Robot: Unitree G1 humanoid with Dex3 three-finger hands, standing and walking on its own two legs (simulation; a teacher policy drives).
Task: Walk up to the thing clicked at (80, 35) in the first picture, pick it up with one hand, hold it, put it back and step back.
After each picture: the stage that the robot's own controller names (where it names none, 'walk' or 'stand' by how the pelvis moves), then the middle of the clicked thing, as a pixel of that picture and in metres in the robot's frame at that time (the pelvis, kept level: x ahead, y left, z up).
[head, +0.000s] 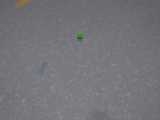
stand; (80, 36) +1.53 +0.09 -0.72
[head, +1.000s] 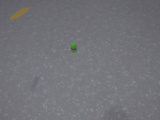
walk; (73, 47) +1.40 +0.24 -0.71
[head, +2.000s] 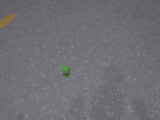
walk; (66, 71) +0.94 +0.29 -0.72
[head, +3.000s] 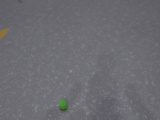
walk; (63, 106) +0.61 +0.24 -0.72
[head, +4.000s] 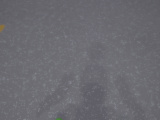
stand; out of the picture +0.43 +0.17 -0.69
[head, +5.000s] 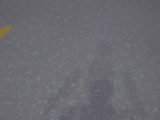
stand; out of the picture +0.42 +0.16 -0.72
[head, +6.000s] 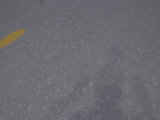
stand; out of the picture +0.41 +0.12 -0.72
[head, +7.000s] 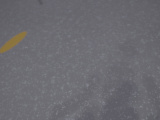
walk; out of the picture +0.42 +0.16 -0.70
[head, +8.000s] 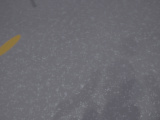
walk; out of the picture +0.41 +0.21 -0.70
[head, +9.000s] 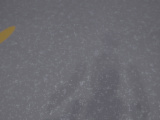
stand; out of the picture +0.38 +0.14 -0.70
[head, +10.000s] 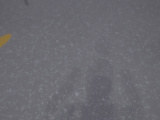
stand; out of the picture +0.34 +0.14 -0.73
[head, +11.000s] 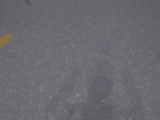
stand; out of the picture +0.33 +0.13 -0.73
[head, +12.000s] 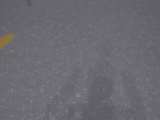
stand; out of the picture +0.34 +0.13 -0.73
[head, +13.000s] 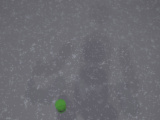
go down; (61, 106) +0.37 +0.13 -0.58
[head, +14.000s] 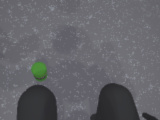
go down; (39, 72) +0.43 +0.17 -0.32
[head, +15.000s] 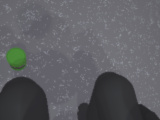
close in; (17, 60) +0.42 +0.20 -0.26
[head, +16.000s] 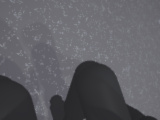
close; out of the picture +0.41 +0.22 -0.23
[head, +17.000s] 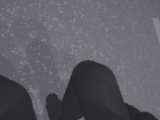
close; out of the picture +0.40 +0.23 -0.23
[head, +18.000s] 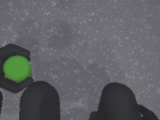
lift; (19, 72) +0.34 +0.23 -0.08
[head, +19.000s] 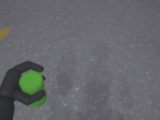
hold; (34, 89) +0.32 +0.17 +0.05
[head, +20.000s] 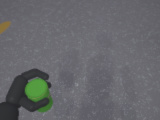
hold; (40, 96) +0.31 +0.16 +0.00
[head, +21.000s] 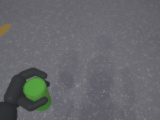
hold; (38, 95) +0.31 +0.17 +0.01
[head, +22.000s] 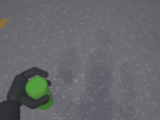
crouch; (40, 94) +0.32 +0.16 -0.01
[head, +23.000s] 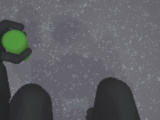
lower; (18, 47) +0.45 +0.18 -0.10
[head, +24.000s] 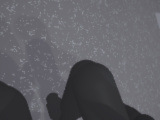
lower; out of the picture +0.43 +0.27 -0.22
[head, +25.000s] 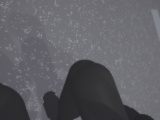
lower; out of the picture +0.43 +0.26 -0.23
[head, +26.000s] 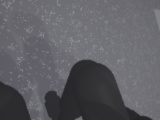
lower; out of the picture +0.43 +0.26 -0.23
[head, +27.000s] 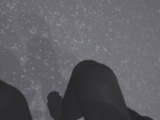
lower; out of the picture +0.42 +0.26 -0.23
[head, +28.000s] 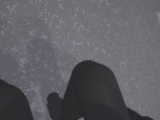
loosen; out of the picture +0.42 +0.24 -0.23
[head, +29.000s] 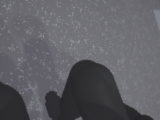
withdraw; out of the picture +0.42 +0.24 -0.23
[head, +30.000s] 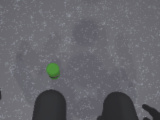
walk; (53, 71) +0.44 +0.16 -0.41
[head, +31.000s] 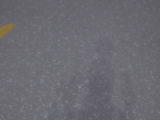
stand; out of the picture +0.37 +0.12 -0.66
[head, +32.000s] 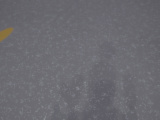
stand; out of the picture +0.38 +0.14 -0.67
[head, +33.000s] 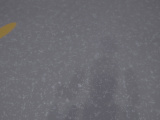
stand; out of the picture +0.37 +0.14 -0.68
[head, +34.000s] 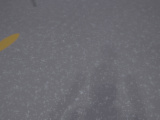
stand; out of the picture +0.39 +0.13 -0.72
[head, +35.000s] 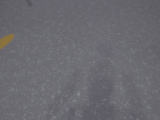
stand; out of the picture +0.36 +0.14 -0.73
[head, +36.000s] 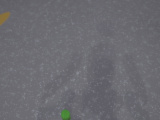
walk; (66, 116) +0.40 +0.15 -0.71
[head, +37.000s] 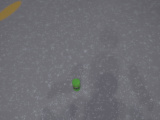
walk; (76, 85) +0.65 +0.12 -0.71
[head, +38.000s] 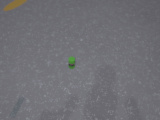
stand; (71, 62) +1.00 +0.10 -0.71
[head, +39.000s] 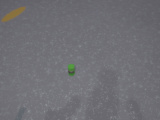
stand; (71, 70) +0.97 +0.13 -0.71
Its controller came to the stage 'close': yes
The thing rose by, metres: 0.71
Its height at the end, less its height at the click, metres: +0.00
